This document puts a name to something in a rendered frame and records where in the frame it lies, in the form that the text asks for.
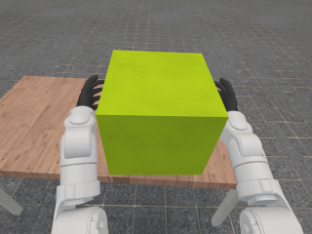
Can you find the table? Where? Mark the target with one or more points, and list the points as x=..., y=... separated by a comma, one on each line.
x=32, y=118

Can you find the carton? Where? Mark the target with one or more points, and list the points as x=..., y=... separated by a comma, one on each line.
x=159, y=114

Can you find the left robot upper arm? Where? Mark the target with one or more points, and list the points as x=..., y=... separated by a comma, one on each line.
x=87, y=220

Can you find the robot right hand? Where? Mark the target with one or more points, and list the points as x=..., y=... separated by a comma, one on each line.
x=227, y=95

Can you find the left robot forearm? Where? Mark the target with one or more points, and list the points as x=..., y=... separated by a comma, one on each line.
x=78, y=157

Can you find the right robot forearm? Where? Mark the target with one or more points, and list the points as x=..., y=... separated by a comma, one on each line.
x=255, y=182

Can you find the right robot upper arm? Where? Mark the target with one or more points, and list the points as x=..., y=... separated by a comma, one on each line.
x=268, y=220

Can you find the robot left hand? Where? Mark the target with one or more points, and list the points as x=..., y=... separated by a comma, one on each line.
x=86, y=98

